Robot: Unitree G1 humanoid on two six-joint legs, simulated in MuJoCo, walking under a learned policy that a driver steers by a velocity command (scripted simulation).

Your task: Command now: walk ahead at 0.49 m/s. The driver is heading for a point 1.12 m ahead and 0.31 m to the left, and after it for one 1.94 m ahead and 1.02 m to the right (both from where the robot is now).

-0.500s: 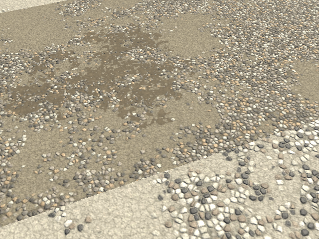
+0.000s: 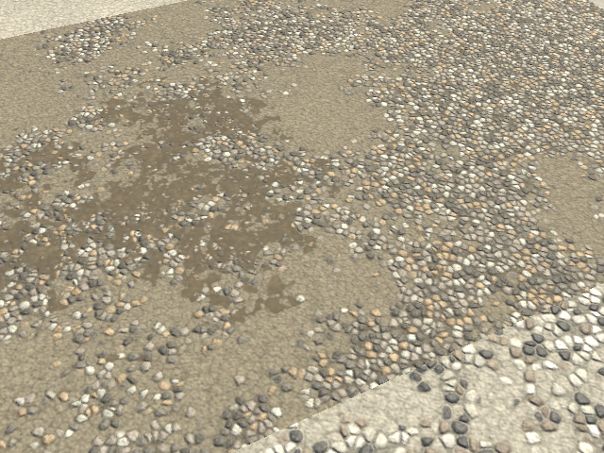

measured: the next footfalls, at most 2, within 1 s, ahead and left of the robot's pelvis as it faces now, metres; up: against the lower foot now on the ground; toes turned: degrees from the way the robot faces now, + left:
right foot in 0.30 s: +0.34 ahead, -0.17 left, +0.00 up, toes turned -2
left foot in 0.88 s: +0.60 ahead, +0.10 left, +0.00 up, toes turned +20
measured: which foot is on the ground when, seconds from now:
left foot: down 0.00-0.32, up 0.34-0.86, down 0.88-1.00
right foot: up 0.00-0.28, down 0.30-0.88, up 0.90-1.00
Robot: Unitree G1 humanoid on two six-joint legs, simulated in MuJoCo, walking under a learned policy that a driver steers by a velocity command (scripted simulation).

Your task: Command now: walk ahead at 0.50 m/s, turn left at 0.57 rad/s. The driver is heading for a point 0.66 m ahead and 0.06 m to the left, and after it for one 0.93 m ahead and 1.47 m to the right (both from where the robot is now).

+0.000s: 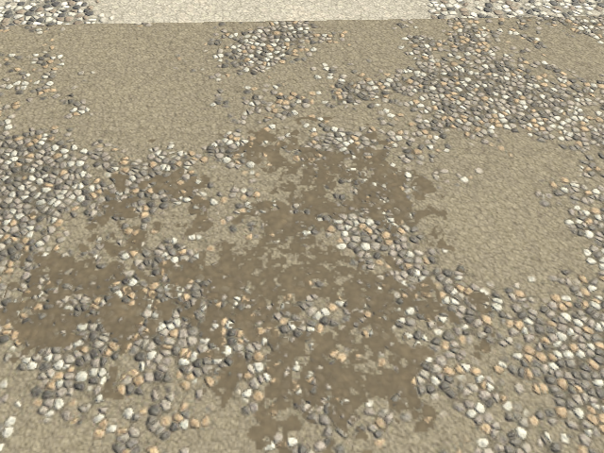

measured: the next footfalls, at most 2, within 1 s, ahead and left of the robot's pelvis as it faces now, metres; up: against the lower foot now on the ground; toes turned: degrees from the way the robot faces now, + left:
right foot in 0.36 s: +0.39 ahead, -0.12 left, +0.00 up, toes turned +16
left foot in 0.86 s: +0.55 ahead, +0.21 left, +0.00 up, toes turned +19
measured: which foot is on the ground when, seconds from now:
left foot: down 0.00-0.38, up 0.40-0.84, down 0.86-1.00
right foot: up 0.00-0.34, down 0.36-0.86, up 0.88-1.00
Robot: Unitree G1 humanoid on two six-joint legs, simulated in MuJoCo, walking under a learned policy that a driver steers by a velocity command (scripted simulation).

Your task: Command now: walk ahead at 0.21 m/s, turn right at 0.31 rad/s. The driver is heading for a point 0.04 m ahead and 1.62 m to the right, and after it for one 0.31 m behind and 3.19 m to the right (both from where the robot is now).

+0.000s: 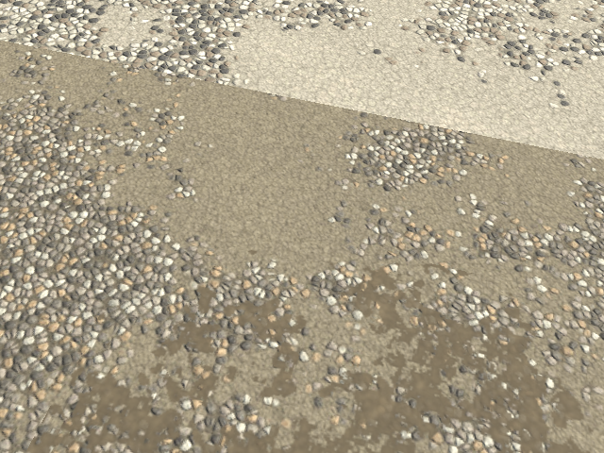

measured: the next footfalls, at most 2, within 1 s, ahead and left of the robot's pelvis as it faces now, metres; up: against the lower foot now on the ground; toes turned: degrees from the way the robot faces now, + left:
right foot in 0.34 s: +0.14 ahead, -0.15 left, +0.00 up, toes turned -15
left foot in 0.80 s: +0.20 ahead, +0.07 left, +0.00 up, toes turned -32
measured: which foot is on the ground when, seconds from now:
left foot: down 0.00-0.34, up 0.36-0.78, down 0.80-1.00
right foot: up 0.00-0.32, down 0.34-0.80, up 0.82-1.00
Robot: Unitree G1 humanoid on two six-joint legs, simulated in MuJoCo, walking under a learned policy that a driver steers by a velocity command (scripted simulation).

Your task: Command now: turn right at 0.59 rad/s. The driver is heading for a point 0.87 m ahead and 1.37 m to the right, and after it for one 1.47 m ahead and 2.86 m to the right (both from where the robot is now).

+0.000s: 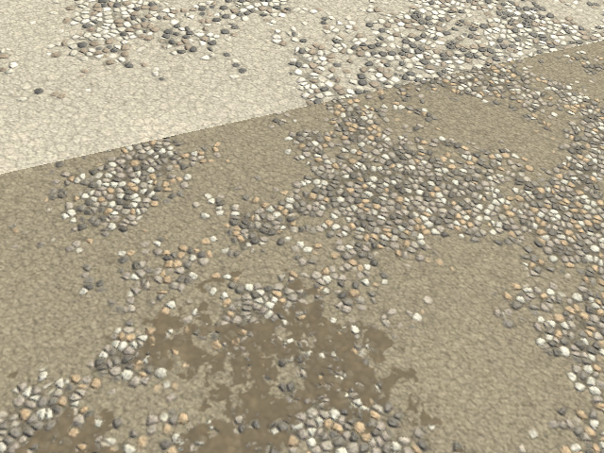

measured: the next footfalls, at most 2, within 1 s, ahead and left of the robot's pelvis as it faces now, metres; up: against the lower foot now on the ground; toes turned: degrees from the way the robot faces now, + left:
right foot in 0.22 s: +0.02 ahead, -0.15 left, +0.00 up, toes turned -10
left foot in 0.70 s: +0.09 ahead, +0.06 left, +0.00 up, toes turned -30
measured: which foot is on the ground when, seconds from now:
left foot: down 0.00-0.22, up 0.24-0.68, down 0.70-1.00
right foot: up 0.00-0.20, down 0.22-0.70, up 0.72-1.00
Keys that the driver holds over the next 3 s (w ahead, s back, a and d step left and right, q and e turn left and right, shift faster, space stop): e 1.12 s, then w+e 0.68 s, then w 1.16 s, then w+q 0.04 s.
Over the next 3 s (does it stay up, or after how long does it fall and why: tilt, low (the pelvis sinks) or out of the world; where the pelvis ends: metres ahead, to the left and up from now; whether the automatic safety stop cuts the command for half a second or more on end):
stays up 0.38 -0.81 0.00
